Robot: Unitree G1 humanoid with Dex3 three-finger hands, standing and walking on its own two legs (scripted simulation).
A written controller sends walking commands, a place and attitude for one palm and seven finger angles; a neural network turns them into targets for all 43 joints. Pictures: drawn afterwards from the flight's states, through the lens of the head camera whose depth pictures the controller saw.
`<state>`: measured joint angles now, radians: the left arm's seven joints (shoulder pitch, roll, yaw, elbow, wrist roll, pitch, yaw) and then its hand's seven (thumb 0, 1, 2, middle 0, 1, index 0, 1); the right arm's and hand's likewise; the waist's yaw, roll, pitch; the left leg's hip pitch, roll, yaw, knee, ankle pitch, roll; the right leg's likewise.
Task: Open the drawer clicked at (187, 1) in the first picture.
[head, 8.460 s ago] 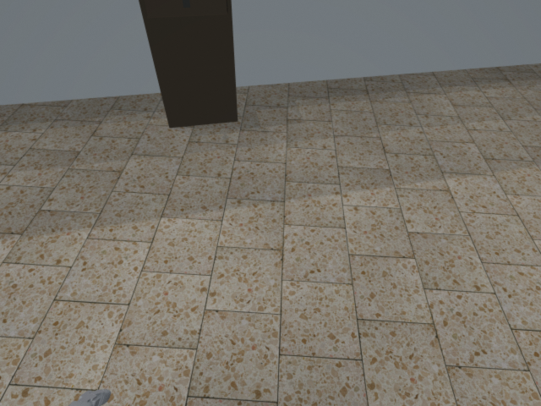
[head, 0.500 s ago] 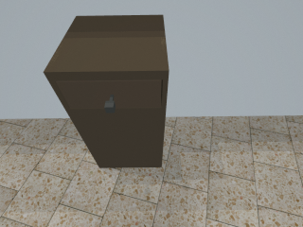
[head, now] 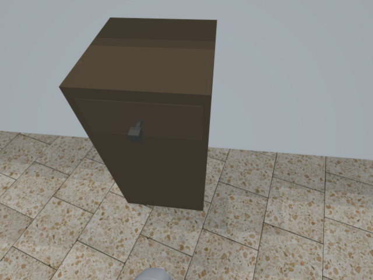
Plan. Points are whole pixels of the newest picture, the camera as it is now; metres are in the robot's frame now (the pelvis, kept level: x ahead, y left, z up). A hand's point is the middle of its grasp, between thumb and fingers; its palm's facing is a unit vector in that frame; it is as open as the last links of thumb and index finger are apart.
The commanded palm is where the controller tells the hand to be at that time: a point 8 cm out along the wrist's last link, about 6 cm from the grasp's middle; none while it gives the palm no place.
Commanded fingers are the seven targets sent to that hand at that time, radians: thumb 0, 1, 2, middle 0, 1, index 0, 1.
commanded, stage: come to a stop and stand still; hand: left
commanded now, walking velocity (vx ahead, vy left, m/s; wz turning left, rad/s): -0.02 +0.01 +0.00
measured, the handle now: (137, 129) +0.52 +0.22 -0.05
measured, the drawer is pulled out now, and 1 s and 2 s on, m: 0.00 0.00 0.00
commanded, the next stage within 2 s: look again from close up in 0.74 s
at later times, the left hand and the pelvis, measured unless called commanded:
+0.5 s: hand out of the picture +0.00 +0.29 -0.17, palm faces +0.00 -0.97 -0.26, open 7.4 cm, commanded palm none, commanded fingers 0.00 0.90 0.90 -0.20 -0.30 -0.20 -0.30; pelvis -0.05 +0.09 -0.01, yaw -1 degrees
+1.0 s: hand out of the picture -0.05 +0.26 -0.18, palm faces +0.01 -0.99 -0.16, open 7.4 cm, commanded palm none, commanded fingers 0.00 0.90 0.90 -0.20 -0.30 -0.20 -0.30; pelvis -0.04 +0.10 +0.00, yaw +0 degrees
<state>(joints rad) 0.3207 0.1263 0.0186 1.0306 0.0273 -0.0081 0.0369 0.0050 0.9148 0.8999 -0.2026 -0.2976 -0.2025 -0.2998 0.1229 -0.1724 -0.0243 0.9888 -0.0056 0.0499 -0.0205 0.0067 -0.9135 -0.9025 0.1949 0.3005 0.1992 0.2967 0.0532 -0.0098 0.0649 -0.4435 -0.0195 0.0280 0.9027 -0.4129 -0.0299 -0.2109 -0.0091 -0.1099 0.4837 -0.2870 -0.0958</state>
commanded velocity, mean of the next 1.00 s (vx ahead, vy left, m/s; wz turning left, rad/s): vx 0.00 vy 0.00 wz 0.00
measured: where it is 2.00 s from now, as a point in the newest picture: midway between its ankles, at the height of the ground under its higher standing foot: outside the picture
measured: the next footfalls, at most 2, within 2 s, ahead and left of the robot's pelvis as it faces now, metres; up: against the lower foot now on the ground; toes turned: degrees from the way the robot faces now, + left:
left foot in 0.24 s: +0.03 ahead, +0.16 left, +0.00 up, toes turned -6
